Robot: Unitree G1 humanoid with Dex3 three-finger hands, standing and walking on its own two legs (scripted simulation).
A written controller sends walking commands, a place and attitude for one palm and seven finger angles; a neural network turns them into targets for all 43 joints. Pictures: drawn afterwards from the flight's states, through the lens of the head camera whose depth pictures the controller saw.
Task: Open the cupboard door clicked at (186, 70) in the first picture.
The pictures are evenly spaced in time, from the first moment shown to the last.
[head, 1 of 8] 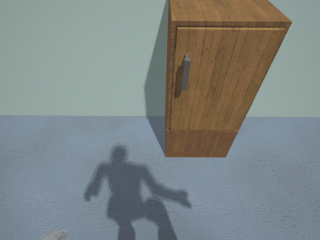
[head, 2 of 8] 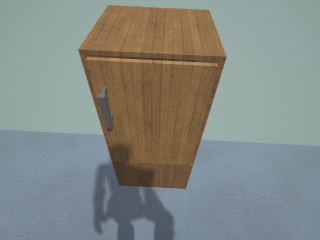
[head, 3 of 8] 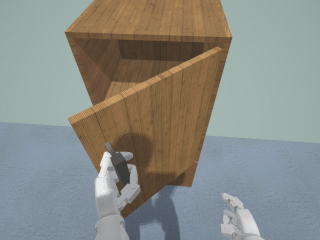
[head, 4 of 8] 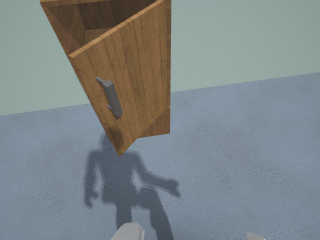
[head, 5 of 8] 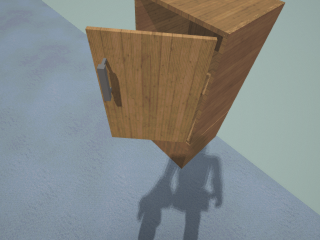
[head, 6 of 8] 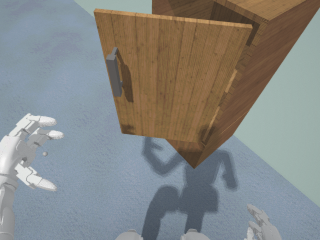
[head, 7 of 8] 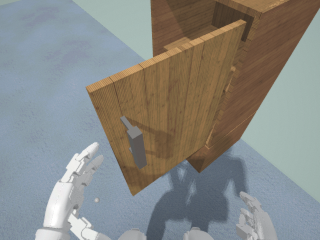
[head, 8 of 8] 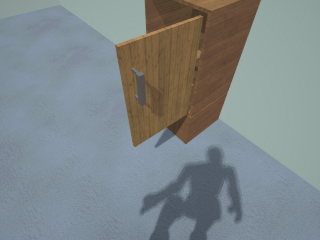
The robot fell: no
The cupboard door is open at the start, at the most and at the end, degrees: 0 90 88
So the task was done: yes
